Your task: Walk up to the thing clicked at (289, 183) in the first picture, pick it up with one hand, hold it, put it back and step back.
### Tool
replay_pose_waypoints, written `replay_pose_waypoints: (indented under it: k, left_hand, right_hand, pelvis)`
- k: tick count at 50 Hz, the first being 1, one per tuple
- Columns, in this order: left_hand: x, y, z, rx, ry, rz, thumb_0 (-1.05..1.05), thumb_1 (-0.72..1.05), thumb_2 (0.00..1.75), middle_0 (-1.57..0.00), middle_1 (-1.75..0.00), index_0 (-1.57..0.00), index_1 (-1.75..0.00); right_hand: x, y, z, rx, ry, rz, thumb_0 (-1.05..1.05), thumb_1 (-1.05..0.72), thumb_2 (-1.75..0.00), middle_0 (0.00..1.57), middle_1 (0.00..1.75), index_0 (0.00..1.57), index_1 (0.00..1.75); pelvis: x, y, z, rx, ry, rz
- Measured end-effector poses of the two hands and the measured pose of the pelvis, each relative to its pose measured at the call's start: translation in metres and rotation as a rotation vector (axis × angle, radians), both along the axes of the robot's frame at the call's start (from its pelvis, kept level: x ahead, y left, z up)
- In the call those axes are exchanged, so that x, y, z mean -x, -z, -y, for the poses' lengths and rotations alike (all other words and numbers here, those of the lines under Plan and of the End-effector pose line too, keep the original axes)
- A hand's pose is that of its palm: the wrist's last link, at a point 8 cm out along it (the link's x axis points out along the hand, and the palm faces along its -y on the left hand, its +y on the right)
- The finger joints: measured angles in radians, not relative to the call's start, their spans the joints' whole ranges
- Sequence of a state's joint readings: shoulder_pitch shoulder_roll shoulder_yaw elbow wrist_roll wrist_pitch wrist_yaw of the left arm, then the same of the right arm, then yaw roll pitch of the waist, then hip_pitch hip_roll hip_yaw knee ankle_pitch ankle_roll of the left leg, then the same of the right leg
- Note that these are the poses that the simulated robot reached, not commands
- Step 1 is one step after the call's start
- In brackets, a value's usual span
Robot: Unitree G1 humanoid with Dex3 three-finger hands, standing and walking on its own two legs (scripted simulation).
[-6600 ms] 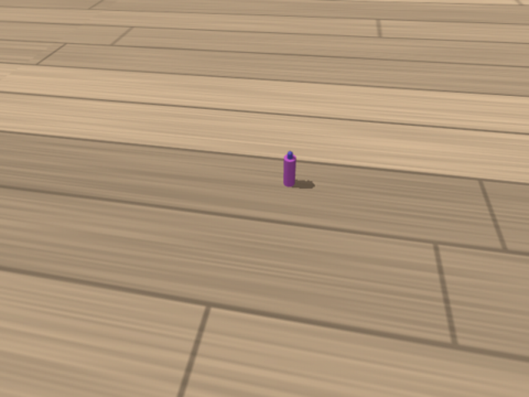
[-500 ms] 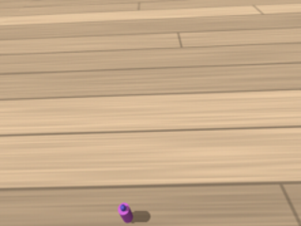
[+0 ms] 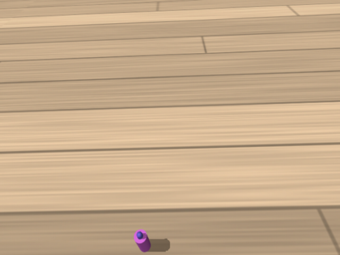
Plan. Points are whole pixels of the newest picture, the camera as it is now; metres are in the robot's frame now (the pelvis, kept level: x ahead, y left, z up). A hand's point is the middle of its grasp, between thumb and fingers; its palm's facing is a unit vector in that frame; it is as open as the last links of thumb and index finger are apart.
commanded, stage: stand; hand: left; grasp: from the side
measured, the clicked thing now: (142, 240) +0.34 +0.20 -0.67
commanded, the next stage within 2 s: go down in 0.44 s
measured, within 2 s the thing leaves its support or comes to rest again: neither
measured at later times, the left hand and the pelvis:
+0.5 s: hand out of the picture +0.08 +0.26 -0.16, palm faces -0.03 -0.94 -0.35, open 7.4 cm; pelvis +0.00 +0.00 +0.00, yaw +0 degrees
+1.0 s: hand out of the picture +0.14 +0.28 -0.18, palm faces +0.04 -0.94 -0.34, open 15.1 cm; pelvis -0.01 +0.01 -0.04, yaw +0 degrees
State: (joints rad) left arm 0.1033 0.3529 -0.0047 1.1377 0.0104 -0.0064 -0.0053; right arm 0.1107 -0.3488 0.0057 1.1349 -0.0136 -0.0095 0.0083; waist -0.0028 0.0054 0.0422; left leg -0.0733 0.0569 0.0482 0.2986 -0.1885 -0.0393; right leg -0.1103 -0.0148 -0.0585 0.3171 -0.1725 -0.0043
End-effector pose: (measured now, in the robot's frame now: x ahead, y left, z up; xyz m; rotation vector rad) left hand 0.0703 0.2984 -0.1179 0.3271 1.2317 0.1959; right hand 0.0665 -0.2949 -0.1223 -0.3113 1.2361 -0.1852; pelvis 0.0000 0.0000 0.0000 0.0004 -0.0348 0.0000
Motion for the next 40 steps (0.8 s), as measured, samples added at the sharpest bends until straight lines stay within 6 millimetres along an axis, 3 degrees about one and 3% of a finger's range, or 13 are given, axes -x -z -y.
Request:
replay_pose_waypoints:
  k: [28, 33, 40]
  left_hand:
    - [-0.001, 0.000, 0.000, -0.002, -0.003, -0.003, 0.01, 0.90, 0.90, -0.21, -0.30, -0.20, -0.29]
    - [-0.029, 0.001, 0.004, 0.014, -0.043, 0.097, 0.01, 0.80, 0.79, -0.15, -0.21, -0.14, -0.21]
    - [-0.065, 0.009, -0.006, 0.012, -0.015, 0.148, 0.01, 0.46, 0.46, -0.08, -0.11, -0.08, -0.10]
  right_hand:
    - [-0.002, 0.001, -0.001, -0.001, -0.001, -0.002, 0.00, -0.90, -0.90, 0.21, 0.30, 0.21, 0.30]
    - [-0.010, 0.001, -0.014, -0.016, 0.004, 0.103, 0.00, -0.94, -0.91, 0.20, 0.30, 0.20, 0.30]
    - [-0.008, 0.007, -0.038, -0.057, 0.022, 0.158, 0.00, -0.95, -0.91, 0.20, 0.30, 0.20, 0.30]
  pelvis:
    - [-0.002, 0.000, 0.000, -0.001, -0.001, -0.001]
    - [0.007, 0.005, -0.001, 0.001, -0.021, -0.054]
    - [0.013, 0.017, -0.002, 0.001, -0.012, -0.132]
